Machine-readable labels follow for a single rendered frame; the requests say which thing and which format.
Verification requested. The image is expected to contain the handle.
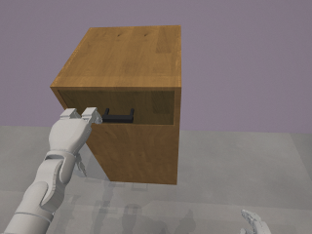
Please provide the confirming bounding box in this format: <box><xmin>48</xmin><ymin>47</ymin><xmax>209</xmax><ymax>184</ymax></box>
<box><xmin>101</xmin><ymin>108</ymin><xmax>135</xmax><ymax>123</ymax></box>

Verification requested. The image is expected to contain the right robot hand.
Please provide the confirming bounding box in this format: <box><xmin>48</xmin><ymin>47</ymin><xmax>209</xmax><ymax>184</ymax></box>
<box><xmin>240</xmin><ymin>210</ymin><xmax>272</xmax><ymax>234</ymax></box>

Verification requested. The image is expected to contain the left robot forearm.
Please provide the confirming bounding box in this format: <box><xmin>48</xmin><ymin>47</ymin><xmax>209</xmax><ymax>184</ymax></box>
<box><xmin>1</xmin><ymin>150</ymin><xmax>77</xmax><ymax>234</ymax></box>

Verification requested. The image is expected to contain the left robot hand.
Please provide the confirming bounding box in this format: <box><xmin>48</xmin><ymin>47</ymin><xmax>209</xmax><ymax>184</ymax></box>
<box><xmin>49</xmin><ymin>107</ymin><xmax>102</xmax><ymax>177</ymax></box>

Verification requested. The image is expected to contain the cabinet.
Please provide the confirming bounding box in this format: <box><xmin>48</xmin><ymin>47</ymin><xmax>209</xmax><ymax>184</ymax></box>
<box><xmin>50</xmin><ymin>24</ymin><xmax>182</xmax><ymax>185</ymax></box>

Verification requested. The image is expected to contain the drawer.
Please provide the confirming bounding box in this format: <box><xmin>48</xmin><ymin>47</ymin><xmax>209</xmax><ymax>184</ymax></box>
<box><xmin>59</xmin><ymin>90</ymin><xmax>175</xmax><ymax>125</ymax></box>

